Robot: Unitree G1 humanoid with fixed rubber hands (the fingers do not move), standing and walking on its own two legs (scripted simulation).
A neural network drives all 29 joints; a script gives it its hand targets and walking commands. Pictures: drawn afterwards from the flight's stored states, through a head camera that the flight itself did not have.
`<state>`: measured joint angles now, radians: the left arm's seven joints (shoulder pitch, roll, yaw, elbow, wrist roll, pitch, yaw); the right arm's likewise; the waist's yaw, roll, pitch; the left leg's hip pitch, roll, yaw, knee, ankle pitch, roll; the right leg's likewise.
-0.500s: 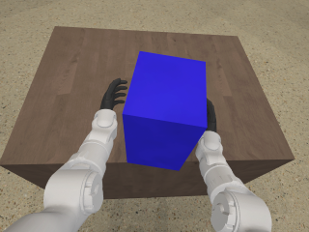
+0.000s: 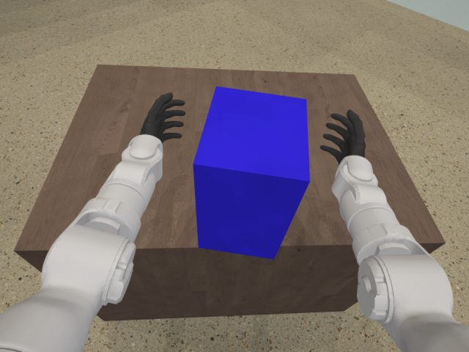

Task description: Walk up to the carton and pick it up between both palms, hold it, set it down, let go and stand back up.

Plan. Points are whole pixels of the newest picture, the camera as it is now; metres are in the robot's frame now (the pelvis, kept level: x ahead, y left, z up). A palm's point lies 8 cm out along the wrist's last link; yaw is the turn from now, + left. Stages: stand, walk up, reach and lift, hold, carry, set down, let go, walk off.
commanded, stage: set down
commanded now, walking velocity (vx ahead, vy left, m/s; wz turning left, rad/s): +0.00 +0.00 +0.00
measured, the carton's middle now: (247, 180) +0.43 -0.05 +0.02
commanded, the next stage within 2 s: none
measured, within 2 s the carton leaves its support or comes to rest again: neither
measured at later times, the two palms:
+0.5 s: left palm (151, 99) +0.47 +0.11 +0.19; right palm (359, 130) +0.41 -0.22 +0.17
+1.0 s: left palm (141, 153) +0.41 +0.13 +0.12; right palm (357, 177) +0.36 -0.22 +0.12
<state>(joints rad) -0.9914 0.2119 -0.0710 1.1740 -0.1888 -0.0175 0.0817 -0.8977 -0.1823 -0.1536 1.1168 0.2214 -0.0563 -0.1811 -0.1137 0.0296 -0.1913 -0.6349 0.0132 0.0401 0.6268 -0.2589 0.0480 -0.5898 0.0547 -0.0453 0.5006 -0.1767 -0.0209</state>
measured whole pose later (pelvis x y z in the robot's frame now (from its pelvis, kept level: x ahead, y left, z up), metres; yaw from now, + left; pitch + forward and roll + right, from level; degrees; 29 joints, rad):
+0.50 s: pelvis +0.00 -0.01 +0.02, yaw +1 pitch +8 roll -1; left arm -1.09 0.25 -0.02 1.11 -0.16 0.19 0.05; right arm -0.95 -0.13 -0.20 0.98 0.19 0.19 -0.23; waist -0.13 -0.02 -0.13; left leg -0.41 0.00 0.04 0.43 -0.18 0.04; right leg -0.38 0.04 -0.04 0.35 -0.12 -0.03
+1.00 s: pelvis +0.00 -0.02 +0.02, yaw +0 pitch +2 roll -1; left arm -0.63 0.20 0.08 0.58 -0.07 0.29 0.02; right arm -0.53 -0.09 -0.07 0.53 0.22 0.17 -0.26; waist -0.10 -0.03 0.00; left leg -0.26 0.01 0.06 0.42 -0.20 0.03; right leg -0.25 0.05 -0.02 0.35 -0.14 -0.04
